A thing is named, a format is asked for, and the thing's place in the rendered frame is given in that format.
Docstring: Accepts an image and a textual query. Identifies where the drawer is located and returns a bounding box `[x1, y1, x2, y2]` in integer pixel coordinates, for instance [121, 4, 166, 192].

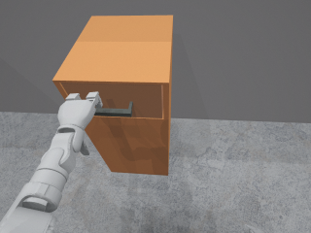
[61, 83, 163, 118]

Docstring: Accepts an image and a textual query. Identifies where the cabinet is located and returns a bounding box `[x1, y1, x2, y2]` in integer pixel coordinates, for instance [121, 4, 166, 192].
[52, 15, 173, 176]

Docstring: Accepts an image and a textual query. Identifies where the handle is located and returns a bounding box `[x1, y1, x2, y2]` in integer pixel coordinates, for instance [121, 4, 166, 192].
[94, 101, 133, 117]

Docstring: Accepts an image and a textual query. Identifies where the left robot hand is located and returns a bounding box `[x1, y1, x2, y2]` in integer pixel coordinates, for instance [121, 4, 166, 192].
[57, 91, 103, 155]

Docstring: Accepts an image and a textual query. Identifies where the left robot forearm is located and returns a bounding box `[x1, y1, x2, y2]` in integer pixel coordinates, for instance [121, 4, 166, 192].
[0, 124, 85, 233]

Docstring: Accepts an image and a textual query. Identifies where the left robot upper arm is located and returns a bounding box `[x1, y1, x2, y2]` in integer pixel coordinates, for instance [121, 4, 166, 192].
[0, 206, 57, 233]

